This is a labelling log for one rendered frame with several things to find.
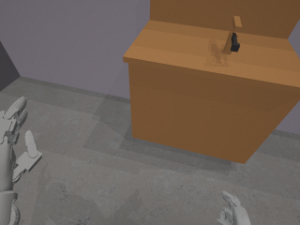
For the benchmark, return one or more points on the tap lever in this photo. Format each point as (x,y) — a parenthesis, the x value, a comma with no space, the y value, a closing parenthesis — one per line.
(235,45)

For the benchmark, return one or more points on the counter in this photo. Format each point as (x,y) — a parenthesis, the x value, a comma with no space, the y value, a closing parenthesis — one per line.
(188,90)

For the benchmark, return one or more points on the left robot hand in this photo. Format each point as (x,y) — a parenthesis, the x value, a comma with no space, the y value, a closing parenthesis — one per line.
(10,123)

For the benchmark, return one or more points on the robot left forearm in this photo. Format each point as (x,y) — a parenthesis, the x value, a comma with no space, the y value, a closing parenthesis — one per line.
(9,212)

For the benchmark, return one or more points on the right robot hand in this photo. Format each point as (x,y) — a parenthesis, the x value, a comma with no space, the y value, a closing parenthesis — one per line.
(238,215)

